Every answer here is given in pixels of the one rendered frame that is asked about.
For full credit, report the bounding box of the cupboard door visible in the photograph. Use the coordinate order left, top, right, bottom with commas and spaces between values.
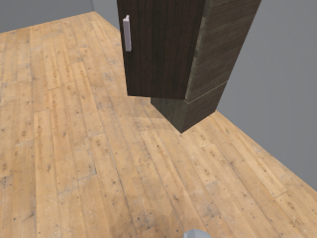
117, 0, 206, 100

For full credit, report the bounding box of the handle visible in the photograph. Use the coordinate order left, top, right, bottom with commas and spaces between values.
123, 15, 132, 52

